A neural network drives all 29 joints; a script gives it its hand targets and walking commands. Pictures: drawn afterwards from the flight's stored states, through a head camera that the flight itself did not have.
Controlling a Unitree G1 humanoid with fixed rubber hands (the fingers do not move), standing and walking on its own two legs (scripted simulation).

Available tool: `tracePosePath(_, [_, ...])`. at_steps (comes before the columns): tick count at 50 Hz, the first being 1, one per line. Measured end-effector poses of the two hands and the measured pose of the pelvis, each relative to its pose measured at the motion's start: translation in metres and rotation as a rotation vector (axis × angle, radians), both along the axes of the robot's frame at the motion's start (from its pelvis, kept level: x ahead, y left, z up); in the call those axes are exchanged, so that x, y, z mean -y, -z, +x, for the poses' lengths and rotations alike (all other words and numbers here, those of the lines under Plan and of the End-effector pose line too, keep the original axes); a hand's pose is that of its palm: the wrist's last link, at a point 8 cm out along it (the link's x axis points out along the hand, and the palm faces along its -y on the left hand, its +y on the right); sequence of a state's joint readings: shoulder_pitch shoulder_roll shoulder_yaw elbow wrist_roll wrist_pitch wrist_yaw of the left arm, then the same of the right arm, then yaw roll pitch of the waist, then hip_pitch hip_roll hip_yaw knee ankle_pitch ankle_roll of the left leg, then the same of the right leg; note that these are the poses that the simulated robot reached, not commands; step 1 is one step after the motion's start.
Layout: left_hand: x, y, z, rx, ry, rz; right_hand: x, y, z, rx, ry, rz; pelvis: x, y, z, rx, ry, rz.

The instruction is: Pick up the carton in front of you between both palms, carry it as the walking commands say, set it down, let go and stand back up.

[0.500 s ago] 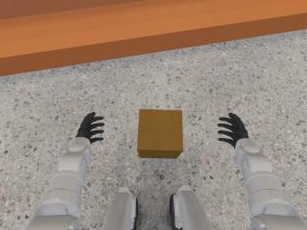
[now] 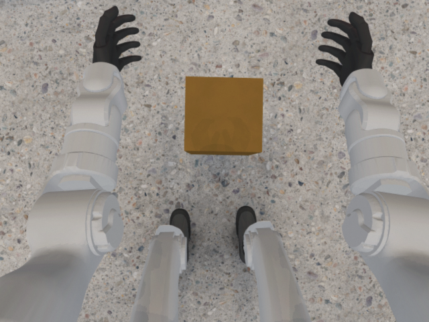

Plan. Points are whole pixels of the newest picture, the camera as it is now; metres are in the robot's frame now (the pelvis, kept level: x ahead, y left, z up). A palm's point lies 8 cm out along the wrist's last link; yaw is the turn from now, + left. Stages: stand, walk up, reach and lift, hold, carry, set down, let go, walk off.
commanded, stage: reach and lift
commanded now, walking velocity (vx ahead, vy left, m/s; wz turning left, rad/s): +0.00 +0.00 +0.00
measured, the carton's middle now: (221, 121) +0.50 -0.04 -0.52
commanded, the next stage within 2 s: none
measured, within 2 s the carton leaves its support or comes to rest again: leaves its support in 1.68 s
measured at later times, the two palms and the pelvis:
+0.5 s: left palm (147, 110) +0.51 +0.16 -0.35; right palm (301, 114) +0.48 -0.23 -0.35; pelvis -0.03 +0.01 -0.20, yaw +0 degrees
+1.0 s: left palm (160, 113) +0.52 +0.14 -0.46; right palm (284, 117) +0.50 -0.21 -0.45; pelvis -0.04 +0.00 -0.28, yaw +0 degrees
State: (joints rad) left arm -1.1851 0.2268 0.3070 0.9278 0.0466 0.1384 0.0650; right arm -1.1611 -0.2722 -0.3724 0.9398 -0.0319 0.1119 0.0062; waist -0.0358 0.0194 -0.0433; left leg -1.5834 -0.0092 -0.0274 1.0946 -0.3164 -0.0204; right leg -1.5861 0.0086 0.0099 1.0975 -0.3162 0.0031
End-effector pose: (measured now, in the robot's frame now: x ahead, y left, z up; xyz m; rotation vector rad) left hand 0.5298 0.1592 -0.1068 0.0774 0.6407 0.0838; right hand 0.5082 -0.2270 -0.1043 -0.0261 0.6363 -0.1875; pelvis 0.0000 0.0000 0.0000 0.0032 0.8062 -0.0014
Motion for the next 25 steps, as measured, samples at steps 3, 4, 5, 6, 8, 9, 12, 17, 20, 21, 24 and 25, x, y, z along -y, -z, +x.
tracePosePath(3, [0.000,0.016,0.000,-0.007,-0.001,-0.004,-0.001,0.016,0.000,-0.008,0.003,0.003,0.000,0.006,0.006,-0.042,-0.001,-0.001])
tracePosePath(4, [0.000,0.023,0.000,-0.011,-0.002,-0.005,-0.001,0.023,0.000,-0.013,0.004,0.004,0.000,0.010,0.008,-0.055,-0.001,-0.001])
tracePosePath(5, [0.000,0.031,-0.001,-0.016,-0.002,-0.006,-0.001,0.030,-0.001,-0.019,0.005,0.005,0.000,0.015,0.009,-0.068,-0.001,-0.001])
tracePosePath(6, [0.001,0.040,-0.002,-0.021,-0.003,-0.007,-0.002,0.039,-0.003,-0.025,0.007,0.005,0.000,0.020,0.010,-0.080,-0.001,-0.001])
tracePosePath(8, [0.001,0.060,-0.006,-0.033,-0.004,-0.009,-0.003,0.059,-0.006,-0.040,0.009,0.006,-0.001,0.033,0.011,-0.103,0.000,-0.002])
tracePosePath(9, [0.001,0.072,-0.008,-0.040,-0.005,-0.010,-0.003,0.070,-0.008,-0.048,0.011,0.006,-0.001,0.041,0.010,-0.113,0.000,-0.002])
tracePosePath(12, [0.002,0.108,-0.014,-0.052,-0.007,-0.010,-0.003,0.106,-0.015,-0.063,0.017,0.002,-0.002,0.067,0.007,-0.133,0.001,-0.002])
tracePosePath(17, [0.001,0.170,-0.021,-0.051,-0.006,-0.002,0.000,0.167,-0.022,-0.062,0.022,-0.009,-0.004,0.118,-0.006,-0.128,0.005,-0.001])
tracePosePath(20, [0.000,0.202,-0.023,-0.046,-0.005,0.003,0.001,0.199,-0.024,-0.055,0.024,-0.011,-0.006,0.149,-0.015,-0.098,0.006,0.000])
tracePosePath(21, [-0.001,0.211,-0.023,-0.045,-0.005,0.004,0.002,0.209,-0.024,-0.054,0.024,-0.011,-0.006,0.159,-0.019,-0.085,0.006,0.001])
tracePosePath(24, [0.000,0.236,-0.023,-0.043,-0.007,0.003,0.001,0.235,-0.024,-0.051,0.025,-0.008,-0.006,0.187,-0.029,-0.041,0.007,0.003])
tracePosePath(25, [0.000,0.243,-0.022,-0.043,-0.008,0.002,0.000,0.243,-0.024,-0.050,0.025,-0.006,-0.006,0.195,-0.032,-0.026,0.008,0.004])
